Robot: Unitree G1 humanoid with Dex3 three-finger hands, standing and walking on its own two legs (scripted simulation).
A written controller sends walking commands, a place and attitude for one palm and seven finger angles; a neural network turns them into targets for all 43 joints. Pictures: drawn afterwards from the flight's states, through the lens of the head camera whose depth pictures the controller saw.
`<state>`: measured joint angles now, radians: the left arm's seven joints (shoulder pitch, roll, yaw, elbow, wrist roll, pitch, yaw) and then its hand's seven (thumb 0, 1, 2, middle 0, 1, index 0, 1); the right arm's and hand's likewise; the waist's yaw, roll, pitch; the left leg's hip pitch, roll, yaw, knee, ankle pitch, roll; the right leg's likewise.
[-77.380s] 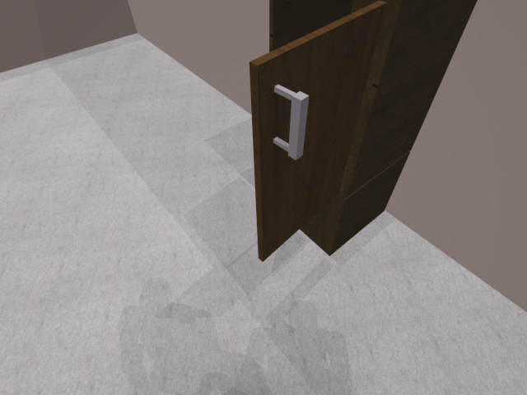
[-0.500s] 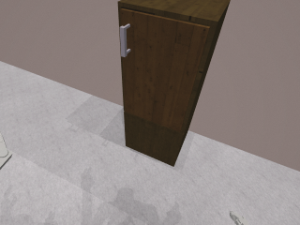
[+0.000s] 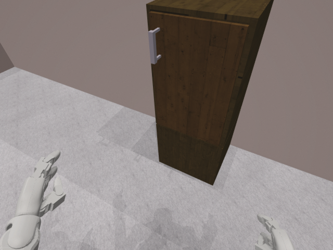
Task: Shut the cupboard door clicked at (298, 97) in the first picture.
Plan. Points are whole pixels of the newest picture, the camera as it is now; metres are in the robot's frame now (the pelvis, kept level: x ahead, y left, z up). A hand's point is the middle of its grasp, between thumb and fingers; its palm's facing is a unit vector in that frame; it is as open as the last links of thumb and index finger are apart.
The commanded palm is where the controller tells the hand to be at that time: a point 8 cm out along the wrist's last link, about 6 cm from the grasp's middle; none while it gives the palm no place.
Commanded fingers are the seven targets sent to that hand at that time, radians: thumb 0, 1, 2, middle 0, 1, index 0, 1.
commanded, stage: let the arm hang, fingers relaxed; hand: left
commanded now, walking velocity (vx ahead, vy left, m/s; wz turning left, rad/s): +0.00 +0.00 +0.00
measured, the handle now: (155, 45) +0.83 +0.11 +0.14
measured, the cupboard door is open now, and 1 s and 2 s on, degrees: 0 0 0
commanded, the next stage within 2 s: look to check the result in 1.00 s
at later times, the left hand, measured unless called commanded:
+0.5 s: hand out of the picture -0.07 +0.19 -0.16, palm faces +0.04 -0.97 -0.25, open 7.3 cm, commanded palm none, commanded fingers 0.00 0.90 0.90 -0.20 -0.30 -0.20 -0.30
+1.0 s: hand out of the picture -0.03 +0.14 -0.17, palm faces +0.05 -0.99 -0.13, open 7.4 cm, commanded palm none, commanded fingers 0.00 0.90 0.90 -0.20 -0.30 -0.20 -0.30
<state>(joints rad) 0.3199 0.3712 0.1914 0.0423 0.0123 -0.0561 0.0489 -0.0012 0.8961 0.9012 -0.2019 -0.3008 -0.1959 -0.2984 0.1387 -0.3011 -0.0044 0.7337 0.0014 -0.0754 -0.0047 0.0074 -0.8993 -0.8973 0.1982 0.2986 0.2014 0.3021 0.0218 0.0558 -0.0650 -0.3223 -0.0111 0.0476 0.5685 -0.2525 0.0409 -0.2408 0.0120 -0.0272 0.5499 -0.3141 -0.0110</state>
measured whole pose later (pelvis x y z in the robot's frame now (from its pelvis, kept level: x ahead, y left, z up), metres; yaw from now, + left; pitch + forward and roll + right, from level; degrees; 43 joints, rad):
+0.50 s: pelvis -0.02 +0.00 +0.01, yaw +1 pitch -1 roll -1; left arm 0.39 0.18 0.01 1.11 0.01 0.03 0.02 0.00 0.93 0.90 -0.20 -0.30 -0.20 -0.30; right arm 0.35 -0.17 0.01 1.08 -0.01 0.04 -0.03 0.01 -0.90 -0.90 0.20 0.30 0.20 0.30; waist 0.00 0.04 0.03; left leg -0.26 -0.02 0.03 0.46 -0.17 0.04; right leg -0.18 0.01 -0.04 0.44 -0.24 -0.01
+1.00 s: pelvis +0.00 +0.00 +0.01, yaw +0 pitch -1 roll +0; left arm 0.34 0.09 0.01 1.15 0.02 0.00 0.04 0.00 0.91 0.90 -0.20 -0.30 -0.20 -0.30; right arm 0.33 -0.13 0.00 1.13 -0.01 0.01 -0.04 0.00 -0.91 -0.90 0.19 0.30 0.20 0.30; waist -0.01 0.00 0.00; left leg -0.23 -0.02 0.04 0.43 -0.18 0.04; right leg -0.16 0.01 -0.03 0.44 -0.25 -0.01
